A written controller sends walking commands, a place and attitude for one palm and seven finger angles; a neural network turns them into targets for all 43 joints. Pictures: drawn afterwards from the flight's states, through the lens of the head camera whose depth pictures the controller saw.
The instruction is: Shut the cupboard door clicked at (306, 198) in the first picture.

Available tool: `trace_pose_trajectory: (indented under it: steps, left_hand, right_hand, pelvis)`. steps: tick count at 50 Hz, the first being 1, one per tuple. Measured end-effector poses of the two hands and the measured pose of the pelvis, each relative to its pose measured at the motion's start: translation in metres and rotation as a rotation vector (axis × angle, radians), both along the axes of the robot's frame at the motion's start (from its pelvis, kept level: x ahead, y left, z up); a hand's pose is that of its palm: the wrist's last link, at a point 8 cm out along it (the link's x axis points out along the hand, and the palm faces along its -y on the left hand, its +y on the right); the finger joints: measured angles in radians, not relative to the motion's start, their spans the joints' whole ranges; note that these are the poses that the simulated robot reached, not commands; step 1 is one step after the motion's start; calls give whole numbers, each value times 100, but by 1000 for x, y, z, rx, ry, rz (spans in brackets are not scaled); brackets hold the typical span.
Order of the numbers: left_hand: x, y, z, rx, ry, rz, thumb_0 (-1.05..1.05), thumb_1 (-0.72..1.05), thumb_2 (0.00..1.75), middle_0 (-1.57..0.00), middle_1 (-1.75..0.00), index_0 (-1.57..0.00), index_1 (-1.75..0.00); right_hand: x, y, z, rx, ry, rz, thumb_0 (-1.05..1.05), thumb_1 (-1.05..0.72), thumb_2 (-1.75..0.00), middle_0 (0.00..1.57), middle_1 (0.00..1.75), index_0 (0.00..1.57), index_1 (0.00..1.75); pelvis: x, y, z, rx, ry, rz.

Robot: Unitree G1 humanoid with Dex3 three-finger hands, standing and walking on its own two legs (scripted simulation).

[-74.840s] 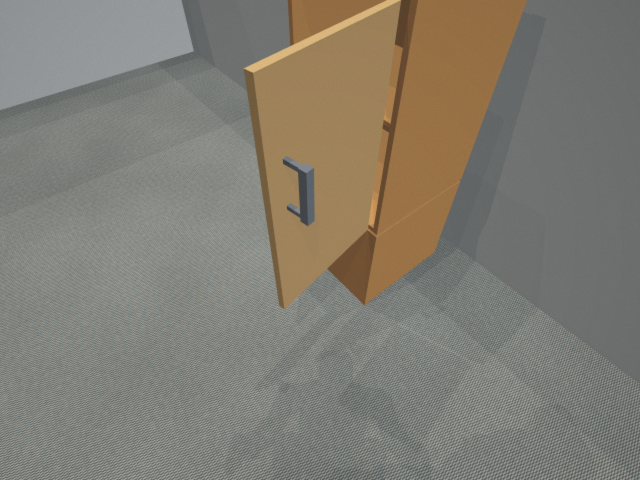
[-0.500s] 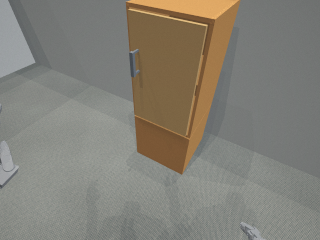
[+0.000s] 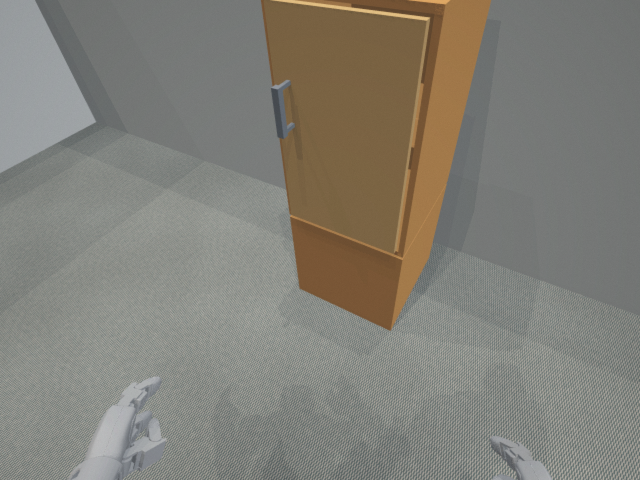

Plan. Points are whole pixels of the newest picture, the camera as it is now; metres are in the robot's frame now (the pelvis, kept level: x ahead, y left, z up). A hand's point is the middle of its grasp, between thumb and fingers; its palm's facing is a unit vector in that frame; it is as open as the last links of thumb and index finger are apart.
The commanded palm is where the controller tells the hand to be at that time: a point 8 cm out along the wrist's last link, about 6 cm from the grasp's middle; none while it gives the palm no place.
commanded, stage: let the arm hang, fingers relaxed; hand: left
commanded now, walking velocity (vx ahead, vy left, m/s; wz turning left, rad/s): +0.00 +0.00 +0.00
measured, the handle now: (284, 109) +0.89 +0.12 +0.04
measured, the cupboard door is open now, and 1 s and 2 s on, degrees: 0 0 0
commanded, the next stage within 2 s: look to check the result in 0.92 s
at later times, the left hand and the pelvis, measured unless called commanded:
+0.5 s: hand out of the picture -0.09 +0.18 -0.16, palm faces +0.03 -0.98 -0.18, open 7.3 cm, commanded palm none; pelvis +0.00 +0.02 +0.02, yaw +0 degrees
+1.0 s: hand out of the picture -0.05 +0.16 -0.16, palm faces +0.03 -0.99 -0.14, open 7.3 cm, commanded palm none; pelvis -0.01 +0.01 +0.02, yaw -1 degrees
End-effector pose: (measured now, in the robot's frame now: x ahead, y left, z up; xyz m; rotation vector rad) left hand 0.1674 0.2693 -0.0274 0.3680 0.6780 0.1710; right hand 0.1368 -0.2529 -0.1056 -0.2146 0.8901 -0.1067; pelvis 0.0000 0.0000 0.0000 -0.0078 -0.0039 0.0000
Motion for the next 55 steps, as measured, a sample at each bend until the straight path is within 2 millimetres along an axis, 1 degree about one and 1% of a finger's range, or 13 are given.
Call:
trace_pose_trajectory:
  steps: [3, 5, 6, 9, 13, 16, 19, 24, 30, 36, 41, 46, 55]
  left_hand:
    - [-53, -31, -69, -139, 283, 37, 1, 91, 90, -20, -29, -20, -30]
    - [-93, -51, -99, -220, 438, 64, 1, 92, 89, -20, -29, -20, -30]
    - [-109, -50, -106, -232, 478, 118, 0, 95, 89, -20, -29, -21, -30]
    - [-156, -45, -117, -251, 613, 177, -1, 100, 89, -21, -30, -21, -30]
    - [-211, -41, -114, -253, 771, 224, -1, 98, 89, -20, -29, -21, -30]
    - [-241, -38, -107, -244, 853, 250, 0, 96, 89, -20, -29, -21, -30]
    - [-259, -37, -101, -236, 901, 264, 0, 94, 89, -20, -29, -20, -30]
    - [-263, -37, -99, -233, 907, 265, 0, 92, 90, -20, -29, -20, -30]
    - [-244, -43, -103, -248, 839, 241, 0, 91, 90, -20, -29, -20, -30]
    - [-223, -51, -107, -270, 770, 216, 0, 91, 90, -20, -29, -20, -30]
    - [-214, -55, -108, -278, 745, 203, 0, 91, 90, -20, -29, -20, -30]
    - [-217, -56, -109, -277, 751, 205, 0, 91, 90, -20, -29, -20, -30]
    - [-233, -53, -106, -260, 803, 223, 0, 91, 90, -20, -29, -20, -30]
  right_hand:
    - [-25, -1, -2, -27, 96, -22, 1, -91, -89, 20, 30, 20, 30]
    - [-47, 0, -3, -42, 179, -38, 1, -91, -89, 20, 30, 20, 30]
    - [-59, 1, -3, -49, 225, -43, 1, -91, -89, 20, 30, 20, 30]
    - [-94, 5, -4, -60, 360, -60, 1, -91, -89, 20, 30, 20, 30]
    - [-131, 15, -8, -44, 484, -97, 1, -91, -89, 20, 30, 20, 30]
    - [-151, 25, -12, -19, 533, -121, 1, -91, -89, 20, 30, 19, 30]
    - [-163, 37, -16, 10, 556, -140, 1, -91, -89, 20, 30, 19, 30]
    - [-172, 56, -23, 57, 563, -153, 1, -91, -89, 20, 30, 19, 30]
    - [-172, 71, -27, 94, 543, -158, 1, -91, -89, 20, 30, 20, 30]
    - [-173, 73, -27, 97, 529, -166, 1, -91, -89, 20, 30, 20, 30]
    - [-176, 69, -26, 91, 521, -176, 1, -91, -89, 20, 30, 20, 30]
    - [-180, 65, -25, 83, 528, -182, 1, -91, -89, 20, 30, 19, 30]
    - [-185, 60, -24, 80, 553, -186, 0, -91, -89, 20, 30, 19, 30]
  pelvis:
    - [-1, -1, 0, 4, -18, 6]
    - [-1, -2, 2, 1, -24, 8]
    - [-2, -3, 3, -3, -24, 11]
    - [-2, -4, 8, -12, -19, 15]
    - [-1, 0, 12, -17, -15, 13]
    - [-1, 5, 15, -16, -19, 8]
    - [-2, 9, 16, -15, -24, 2]
    - [-4, 15, 16, -10, -28, -6]
    - [-6, 18, 16, -4, -27, -10]
    - [-7, 19, 16, 0, -24, -11]
    - [-9, 18, 16, 1, -23, -12]
    - [-9, 16, 16, 0, -24, -10]
    - [-9, 13, 16, -4, -25, -11]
